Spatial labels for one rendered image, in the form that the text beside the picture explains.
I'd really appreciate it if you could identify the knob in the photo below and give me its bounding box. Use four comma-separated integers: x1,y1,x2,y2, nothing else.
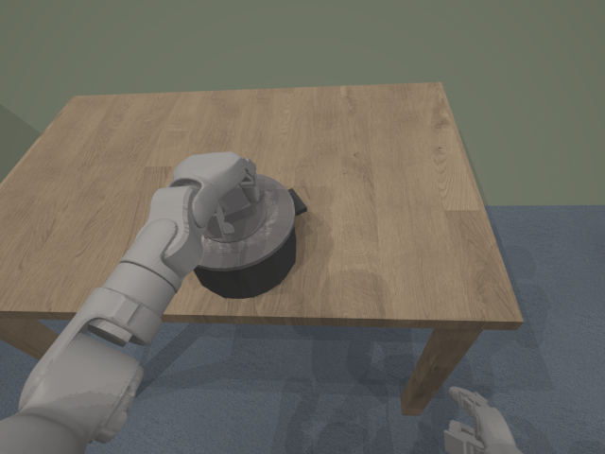
218,185,253,224

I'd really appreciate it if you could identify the left robot upper arm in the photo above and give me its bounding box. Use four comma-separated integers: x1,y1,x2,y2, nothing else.
0,333,144,454

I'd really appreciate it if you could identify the table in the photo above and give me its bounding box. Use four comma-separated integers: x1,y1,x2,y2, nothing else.
0,82,524,416

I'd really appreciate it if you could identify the robot right hand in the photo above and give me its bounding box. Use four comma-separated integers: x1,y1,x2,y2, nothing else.
443,387,517,454

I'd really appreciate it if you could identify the pot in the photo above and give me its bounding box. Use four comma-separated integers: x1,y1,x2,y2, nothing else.
194,188,307,299

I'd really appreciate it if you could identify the left robot forearm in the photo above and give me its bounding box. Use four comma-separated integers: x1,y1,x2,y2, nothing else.
18,174,218,411

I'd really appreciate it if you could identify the lid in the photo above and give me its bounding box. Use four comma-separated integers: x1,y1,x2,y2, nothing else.
197,174,296,271

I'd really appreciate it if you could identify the robot left hand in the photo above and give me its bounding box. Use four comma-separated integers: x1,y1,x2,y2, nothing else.
173,151,259,238

